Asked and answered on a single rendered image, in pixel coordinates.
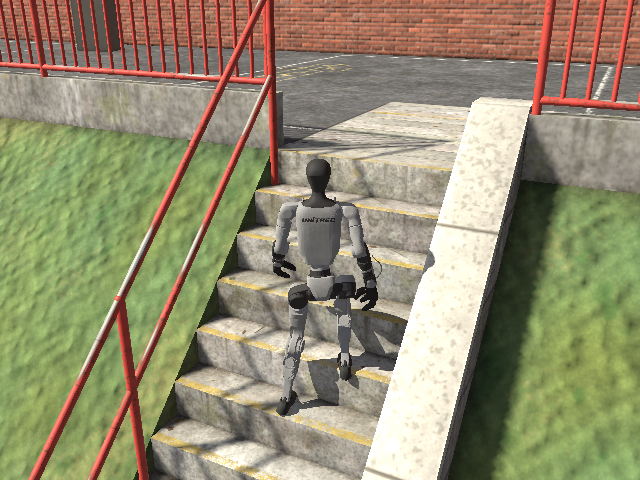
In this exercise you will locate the stairs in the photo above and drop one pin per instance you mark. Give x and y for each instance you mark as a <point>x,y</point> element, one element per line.
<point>227,427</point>

